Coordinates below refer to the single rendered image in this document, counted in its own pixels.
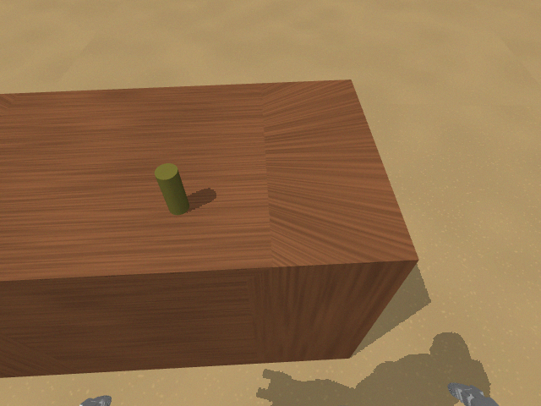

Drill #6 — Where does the right robot hand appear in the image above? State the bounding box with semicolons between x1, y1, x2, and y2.
448;382;499;406

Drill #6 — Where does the can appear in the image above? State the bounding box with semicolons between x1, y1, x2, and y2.
155;163;189;215

